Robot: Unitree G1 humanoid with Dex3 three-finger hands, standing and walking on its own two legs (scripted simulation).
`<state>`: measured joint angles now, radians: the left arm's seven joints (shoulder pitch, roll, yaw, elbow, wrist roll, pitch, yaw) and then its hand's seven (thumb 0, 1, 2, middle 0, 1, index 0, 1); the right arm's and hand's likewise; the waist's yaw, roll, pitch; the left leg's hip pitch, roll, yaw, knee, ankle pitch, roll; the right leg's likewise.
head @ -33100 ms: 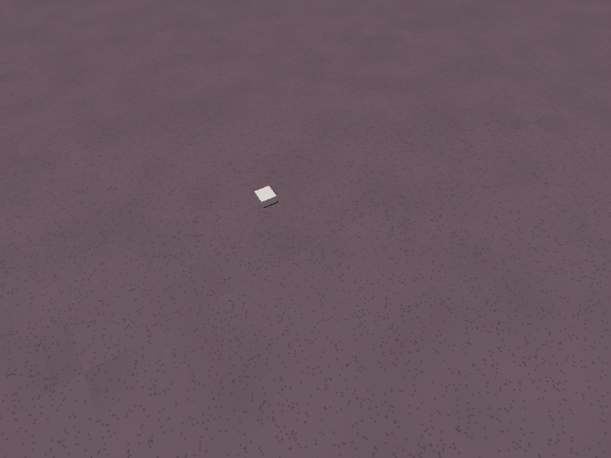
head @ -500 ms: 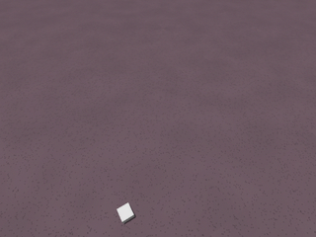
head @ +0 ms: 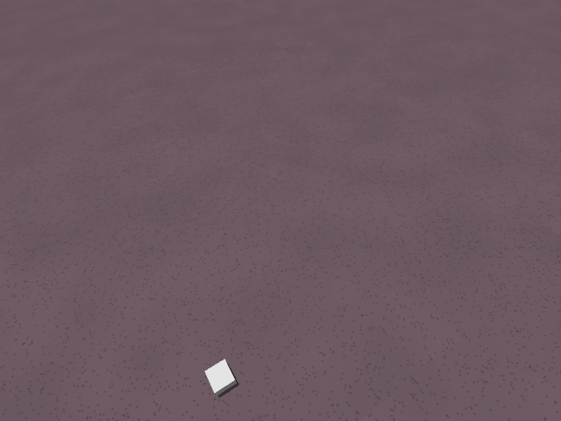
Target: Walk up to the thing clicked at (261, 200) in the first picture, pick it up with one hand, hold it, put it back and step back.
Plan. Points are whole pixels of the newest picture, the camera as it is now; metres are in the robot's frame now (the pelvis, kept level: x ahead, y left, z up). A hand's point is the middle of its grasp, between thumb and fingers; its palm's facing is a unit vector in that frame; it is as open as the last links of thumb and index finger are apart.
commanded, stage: stand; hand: left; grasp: from above
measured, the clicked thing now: (220, 377) +0.39 +0.27 -0.76
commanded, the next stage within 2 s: step back in 1.34 s
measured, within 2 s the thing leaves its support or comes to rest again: neither
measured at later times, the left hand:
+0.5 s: hand out of the picture +0.07 +0.23 -0.16, palm faces -0.01 -0.95 -0.31, open 7.4 cm
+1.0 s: hand out of the picture +0.09 +0.24 -0.16, palm faces -0.02 -0.94 -0.33, open 7.4 cm
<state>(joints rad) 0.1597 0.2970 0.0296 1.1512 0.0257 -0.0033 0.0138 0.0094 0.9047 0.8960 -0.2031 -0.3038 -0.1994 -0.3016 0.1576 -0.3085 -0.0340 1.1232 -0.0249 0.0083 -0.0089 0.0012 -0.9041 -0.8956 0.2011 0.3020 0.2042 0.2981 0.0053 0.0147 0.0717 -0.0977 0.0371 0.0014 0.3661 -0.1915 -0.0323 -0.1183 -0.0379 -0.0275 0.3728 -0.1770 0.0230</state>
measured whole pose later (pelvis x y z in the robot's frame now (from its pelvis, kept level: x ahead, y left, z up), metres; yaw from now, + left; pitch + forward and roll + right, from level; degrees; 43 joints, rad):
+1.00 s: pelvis +0.01 -0.01 +0.00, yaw -1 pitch -3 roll +0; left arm 0.12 0.33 0.02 1.14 0.02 -0.01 0.00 0.01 0.91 0.90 -0.20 -0.30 -0.20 -0.30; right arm 0.12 -0.32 -0.02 1.14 -0.02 0.00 0.00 0.00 -0.90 -0.90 0.20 0.30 0.20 0.30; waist 0.00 0.00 0.05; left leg -0.09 0.05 0.01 0.33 -0.19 -0.04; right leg -0.12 -0.02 -0.02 0.35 -0.18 0.01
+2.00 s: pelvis -0.10 +0.04 -0.02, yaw -6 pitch -2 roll -1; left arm 0.12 0.38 0.07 0.88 0.02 0.06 0.01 0.01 0.91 0.90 -0.20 -0.30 -0.20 -0.30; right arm 0.12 -0.35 -0.05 0.86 -0.02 0.02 -0.02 0.00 -0.90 -0.90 0.21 0.30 0.21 0.30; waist -0.02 -0.03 0.22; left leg -0.32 0.00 0.07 0.61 -0.25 0.06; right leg -0.32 0.05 0.10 0.86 -0.48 0.01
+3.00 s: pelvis -0.40 +0.01 -0.02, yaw -2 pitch -2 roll +1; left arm 0.19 0.35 0.07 0.82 0.05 0.05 0.00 0.01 0.90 0.90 -0.21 -0.30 -0.20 -0.30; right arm 0.20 -0.42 -0.06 0.86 -0.01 0.05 -0.02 0.00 -0.90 -0.90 0.20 0.30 0.20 0.30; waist 0.02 0.02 0.15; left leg -0.43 -0.10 -0.11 1.05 -0.50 -0.02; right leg -0.33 -0.03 0.00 0.66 -0.29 -0.01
